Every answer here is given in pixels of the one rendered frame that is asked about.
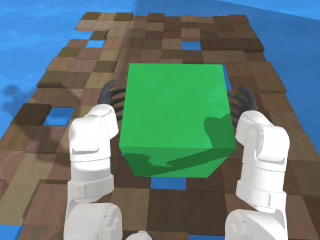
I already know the right robot hand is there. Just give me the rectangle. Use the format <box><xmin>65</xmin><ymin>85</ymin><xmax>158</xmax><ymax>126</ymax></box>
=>
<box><xmin>227</xmin><ymin>85</ymin><xmax>258</xmax><ymax>128</ymax></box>

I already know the right robot upper arm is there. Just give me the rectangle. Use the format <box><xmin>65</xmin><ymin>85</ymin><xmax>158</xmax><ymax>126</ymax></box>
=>
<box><xmin>225</xmin><ymin>209</ymin><xmax>287</xmax><ymax>240</ymax></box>

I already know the carton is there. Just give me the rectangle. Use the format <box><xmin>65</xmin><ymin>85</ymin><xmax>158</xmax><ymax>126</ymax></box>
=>
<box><xmin>119</xmin><ymin>63</ymin><xmax>237</xmax><ymax>178</ymax></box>

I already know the left robot hand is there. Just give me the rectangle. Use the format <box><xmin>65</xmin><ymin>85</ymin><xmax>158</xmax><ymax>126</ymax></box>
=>
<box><xmin>97</xmin><ymin>80</ymin><xmax>126</xmax><ymax>121</ymax></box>

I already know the left robot forearm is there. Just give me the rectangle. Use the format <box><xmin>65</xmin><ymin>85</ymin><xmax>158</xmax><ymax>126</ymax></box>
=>
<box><xmin>63</xmin><ymin>104</ymin><xmax>119</xmax><ymax>240</ymax></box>

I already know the right robot forearm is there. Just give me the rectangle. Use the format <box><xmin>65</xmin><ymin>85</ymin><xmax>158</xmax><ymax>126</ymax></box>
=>
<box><xmin>235</xmin><ymin>110</ymin><xmax>290</xmax><ymax>240</ymax></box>

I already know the robot left shin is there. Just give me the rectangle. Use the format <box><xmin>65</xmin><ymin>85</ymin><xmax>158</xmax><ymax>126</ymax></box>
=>
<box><xmin>138</xmin><ymin>231</ymin><xmax>150</xmax><ymax>237</ymax></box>

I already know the left robot upper arm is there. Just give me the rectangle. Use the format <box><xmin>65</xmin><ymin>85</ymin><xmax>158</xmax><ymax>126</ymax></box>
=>
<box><xmin>64</xmin><ymin>202</ymin><xmax>123</xmax><ymax>240</ymax></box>

